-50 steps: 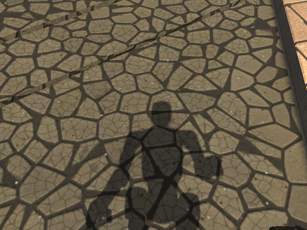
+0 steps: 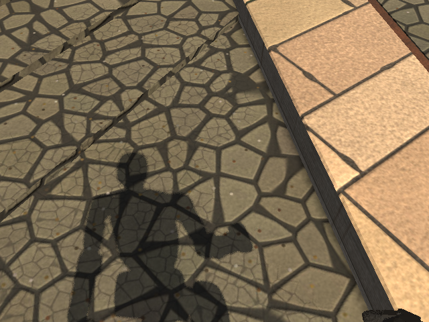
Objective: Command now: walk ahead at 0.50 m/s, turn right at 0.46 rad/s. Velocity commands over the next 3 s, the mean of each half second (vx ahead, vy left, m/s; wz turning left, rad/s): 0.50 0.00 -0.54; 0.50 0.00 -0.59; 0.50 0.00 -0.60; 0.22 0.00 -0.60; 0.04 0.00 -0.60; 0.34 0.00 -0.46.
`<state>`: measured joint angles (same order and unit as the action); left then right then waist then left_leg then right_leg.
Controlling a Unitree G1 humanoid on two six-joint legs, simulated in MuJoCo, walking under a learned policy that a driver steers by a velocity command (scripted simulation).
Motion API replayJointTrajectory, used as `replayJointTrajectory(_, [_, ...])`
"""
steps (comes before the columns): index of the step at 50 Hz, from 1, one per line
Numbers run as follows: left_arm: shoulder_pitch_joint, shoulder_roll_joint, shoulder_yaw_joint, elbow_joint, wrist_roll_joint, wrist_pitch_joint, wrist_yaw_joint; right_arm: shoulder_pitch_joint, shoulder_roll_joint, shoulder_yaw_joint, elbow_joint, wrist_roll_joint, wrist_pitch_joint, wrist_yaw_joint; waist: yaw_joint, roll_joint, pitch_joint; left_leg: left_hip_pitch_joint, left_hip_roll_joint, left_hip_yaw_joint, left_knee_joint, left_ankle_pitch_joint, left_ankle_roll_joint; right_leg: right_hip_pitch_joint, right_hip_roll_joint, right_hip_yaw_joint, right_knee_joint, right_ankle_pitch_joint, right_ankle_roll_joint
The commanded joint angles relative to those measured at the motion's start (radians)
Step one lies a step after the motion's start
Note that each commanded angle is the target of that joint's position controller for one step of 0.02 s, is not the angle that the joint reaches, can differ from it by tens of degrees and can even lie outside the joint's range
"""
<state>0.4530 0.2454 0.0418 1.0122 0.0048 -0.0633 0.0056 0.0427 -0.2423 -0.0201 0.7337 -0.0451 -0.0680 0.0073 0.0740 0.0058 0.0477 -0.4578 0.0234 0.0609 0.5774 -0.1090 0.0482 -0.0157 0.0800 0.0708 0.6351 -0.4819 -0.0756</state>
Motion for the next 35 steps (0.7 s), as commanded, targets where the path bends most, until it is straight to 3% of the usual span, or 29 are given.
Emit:
replayJointTrajectory(1, [0.031,0.123,0.029,-0.089,0.011,-0.005,0.006,0.324,-0.231,-0.076,0.031,0.008,0.007,-0.015,-0.121,0.152,-0.233,0.625,0.413,-0.680,-0.301,-0.265,0.156,-0.575,-0.036,0.035,0.631,0.003,-0.038])
replayJointTrajectory(2, [-0.025,0.119,0.033,-0.093,0.013,0.000,-0.002,0.243,-0.150,-0.055,0.020,0.016,0.006,-0.013,-0.100,0.059,-0.104,0.483,0.372,-0.512,-0.321,-0.253,0.136,-0.578,-0.078,0.023,0.612,0.092,-0.034])
replayJointTrajectory(3, [-0.059,0.093,0.030,-0.098,0.011,0.005,-0.010,0.206,-0.112,-0.045,0.020,0.015,0.002,-0.011,-0.088,0.044,-0.054,0.398,0.322,-0.382,-0.354,-0.185,0.112,-0.556,-0.113,0.013,0.570,0.148,-0.028])
replayJointTrajectory(5, [-0.066,0.072,0.031,-0.098,0.026,0.030,-0.025,0.209,-0.084,-0.036,0.042,0.018,-0.009,-0.015,-0.063,0.100,-0.022,0.313,0.266,-0.221,-0.392,-0.060,0.085,-0.510,-0.138,-0.007,0.531,0.183,-0.010])
replayJointTrajectory(8, [-0.139,0.045,0.027,-0.133,0.026,0.052,-0.043,0.262,-0.095,-0.043,0.074,0.030,-0.035,-0.011,-0.058,0.089,-0.007,0.317,0.264,-0.108,-0.420,0.095,0.094,-0.565,-0.150,-0.024,0.506,0.254,0.002])
replayJointTrajectory(10, [-0.211,0.040,0.023,-0.161,0.027,0.056,-0.054,0.286,-0.096,-0.045,0.090,0.028,-0.040,-0.011,-0.064,0.082,0.007,0.341,0.257,-0.041,-0.431,0.143,0.097,-0.628,-0.161,-0.035,0.455,0.323,0.011])
replayJointTrajectory(15, [-0.407,0.015,0.000,-0.239,0.026,0.046,-0.077,0.319,-0.108,-0.047,0.123,0.027,-0.036,-0.015,-0.095,0.079,0.042,0.351,0.224,0.105,-0.440,0.209,0.085,-0.590,-0.152,-0.121,0.133,0.485,0.018])
replayJointTrajectory(19, [-0.483,0.040,0.003,-0.275,0.035,0.047,-0.083,0.369,-0.142,-0.057,0.158,0.028,-0.023,-0.024,-0.110,0.068,0.054,0.464,0.260,0.153,-0.400,0.313,0.074,-0.552,-0.130,-0.176,0.010,0.414,-0.020])
replayJointTrajectory(22, [-0.411,0.068,0.018,-0.262,0.042,0.046,-0.070,0.376,-0.178,-0.066,0.173,0.027,-0.001,-0.032,-0.071,0.095,-0.004,0.547,0.268,0.199,-0.196,0.714,0.058,-0.429,-0.047,-0.220,-0.032,0.265,-0.076])
replayJointTrajectory(23, [-0.317,0.085,0.029,-0.235,0.040,0.038,-0.062,0.373,-0.191,-0.069,0.172,0.027,0.010,-0.032,-0.033,0.090,-0.059,0.545,0.262,0.210,-0.041,0.776,0.054,-0.329,-0.006,-0.226,-0.066,0.242,-0.101])
replayJointTrajectory(24, [-0.157,0.115,0.049,-0.183,0.047,0.028,-0.050,0.366,-0.191,-0.067,0.164,0.028,0.018,-0.029,0.037,0.048,-0.149,0.455,0.243,0.227,0.189,0.677,0.029,-0.121,0.018,-0.202,-0.138,0.264,-0.133])
replayJointTrajectory(25, [-0.035,0.219,0.082,-0.166,0.062,0.030,-0.031,0.386,-0.138,-0.052,0.119,0.037,0.014,-0.021,0.072,-0.096,-0.269,0.167,0.199,0.230,0.515,0.300,-0.017,0.169,-0.197,0.104,-0.180,0.076,-0.210])
replayJointTrajectory(26, [-0.077,0.304,0.102,-0.191,0.028,0.044,-0.022,0.352,-0.095,-0.049,0.044,0.039,0.005,-0.002,0.011,-0.276,-0.331,-0.186,-0.019,0.110,0.836,-0.449,-0.074,0.334,-0.422,0.641,-0.330,0.086,-0.337])
replayJointTrajectory(27, [-0.065,0.273,0.093,-0.188,0.015,0.055,-0.013,0.229,-0.159,-0.059,0.025,0.025,-0.001,0.002,0.047,-0.098,-0.254,-0.295,0.026,-0.047,0.843,-0.379,-0.063,0.294,-0.399,0.560,-0.364,0.201,-0.313])
replayJointTrajectory(28, [-0.108,0.231,0.083,-0.176,0.009,0.052,-0.004,0.201,-0.130,-0.049,0.017,0.035,-0.014,0.005,0.015,-0.058,-0.136,-0.303,0.070,-0.061,0.779,-0.284,-0.052,0.178,-0.373,0.419,-0.364,0.312,-0.292])
replayJointTrajectory(29, [-0.158,0.185,0.072,-0.177,0.003,0.043,-0.001,0.226,-0.124,-0.047,0.037,0.032,-0.020,0.002,-0.037,0.003,-0.065,-0.233,0.105,-0.067,0.665,-0.236,-0.052,0.047,-0.321,0.327,-0.379,0.457,-0.248])
replayJointTrajectory(30, [-0.192,0.160,0.064,-0.176,-0.003,0.034,0.003,0.226,-0.125,-0.050,0.037,0.012,-0.007,0.001,-0.070,0.011,-0.041,-0.171,0.119,-0.076,0.609,-0.227,-0.063,-0.030,-0.274,0.265,-0.383,0.570,-0.223])
replayJointTrajectory(31, [-0.218,0.144,0.057,-0.183,-0.004,0.024,0.004,0.261,-0.118,-0.048,0.050,-0.003,0.012,0.001,-0.096,0.008,-0.057,-0.112,0.122,-0.079,0.583,-0.217,-0.075,-0.072,-0.245,0.223,-0.388,0.637,-0.213])
replayJointTrajectory(33, [-0.201,0.149,0.054,-0.177,-0.010,0.007,-0.002,0.271,-0.099,-0.044,0.048,-0.010,0.038,0.008,-0.110,-0.001,-0.071,-0.083,0.115,-0.070,0.539,-0.204,-0.096,-0.109,-0.220,0.195,-0.398,0.717,-0.217])
replayJointTrajectory(35, [-0.161,0.172,0.060,-0.164,-0.007,0.002,-0.006,0.218,-0.092,-0.041,0.028,-0.007,0.048,0.012,-0.097,-0.011,-0.054,-0.115,0.109,-0.060,0.476,-0.147,-0.110,-0.131,-0.200,0.190,-0.421,0.668,-0.212])
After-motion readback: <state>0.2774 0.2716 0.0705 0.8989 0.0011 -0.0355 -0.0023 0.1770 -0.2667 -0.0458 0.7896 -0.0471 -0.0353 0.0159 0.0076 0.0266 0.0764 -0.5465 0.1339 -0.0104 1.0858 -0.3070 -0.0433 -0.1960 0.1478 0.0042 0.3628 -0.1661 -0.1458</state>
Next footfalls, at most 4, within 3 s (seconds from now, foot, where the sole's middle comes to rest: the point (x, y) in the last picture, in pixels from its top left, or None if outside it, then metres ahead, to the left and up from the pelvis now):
0.48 right None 0.38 -0.14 -0.76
1.02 left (278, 247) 0.71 -0.14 -0.76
1.60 right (415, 232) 0.72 -0.53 -0.60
2.42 left None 0.91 -0.69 -0.60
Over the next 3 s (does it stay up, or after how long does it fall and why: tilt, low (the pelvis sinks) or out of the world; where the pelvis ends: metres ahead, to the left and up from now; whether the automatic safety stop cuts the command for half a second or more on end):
stays up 0.76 -0.74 0.17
